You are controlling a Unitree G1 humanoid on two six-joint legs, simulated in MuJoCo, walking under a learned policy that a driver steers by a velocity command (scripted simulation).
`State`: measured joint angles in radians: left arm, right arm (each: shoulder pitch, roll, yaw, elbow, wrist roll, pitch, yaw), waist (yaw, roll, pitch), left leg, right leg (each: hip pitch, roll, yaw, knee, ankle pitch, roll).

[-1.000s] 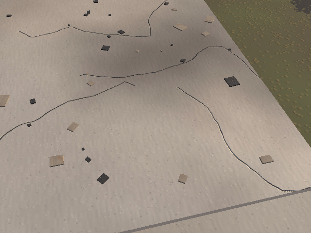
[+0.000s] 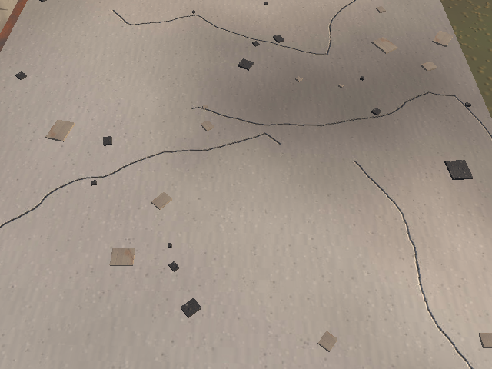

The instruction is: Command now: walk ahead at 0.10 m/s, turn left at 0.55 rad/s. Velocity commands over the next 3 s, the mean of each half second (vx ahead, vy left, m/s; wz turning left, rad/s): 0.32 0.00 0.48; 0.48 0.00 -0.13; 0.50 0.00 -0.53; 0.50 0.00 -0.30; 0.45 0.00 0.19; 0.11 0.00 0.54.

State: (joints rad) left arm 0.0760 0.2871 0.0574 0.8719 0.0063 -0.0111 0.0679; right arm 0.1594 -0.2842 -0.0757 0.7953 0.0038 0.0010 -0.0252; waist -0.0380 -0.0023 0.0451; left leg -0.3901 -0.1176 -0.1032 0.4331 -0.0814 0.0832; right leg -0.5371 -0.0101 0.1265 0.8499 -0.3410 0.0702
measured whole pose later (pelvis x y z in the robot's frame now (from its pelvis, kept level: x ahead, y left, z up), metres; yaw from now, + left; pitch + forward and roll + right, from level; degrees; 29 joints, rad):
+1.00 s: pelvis +0.37 +0.11 +0.00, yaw +8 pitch +1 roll +3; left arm 0.14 0.27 0.06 0.77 -0.02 -0.06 -0.03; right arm 0.34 -0.25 -0.07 0.87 0.00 -0.10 0.00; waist -0.06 -0.05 0.01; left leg 0.07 -0.05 0.19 0.19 -0.29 0.03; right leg -0.71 -0.10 0.03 0.73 0.07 -0.03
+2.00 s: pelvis +0.92 +0.09 +0.01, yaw -18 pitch +2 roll +1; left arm 0.08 0.26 0.04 0.62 -0.02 -0.07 -0.02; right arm 0.40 -0.28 -0.05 0.86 0.02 -0.08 0.01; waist -0.12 -0.04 0.02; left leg -0.04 -0.03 0.02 0.26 -0.26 0.02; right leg -0.61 -0.07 0.04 0.63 -0.05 0.00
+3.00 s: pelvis +1.29 -0.04 +0.00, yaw +8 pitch +3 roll -1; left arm 0.14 0.29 0.06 0.72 0.00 0.00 0.04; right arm 0.17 -0.31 -0.08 0.63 0.00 0.04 -0.02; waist -0.03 0.00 0.03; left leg -0.42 -0.14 -0.17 0.50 -0.12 0.05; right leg -0.49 0.00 0.12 0.77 -0.32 0.08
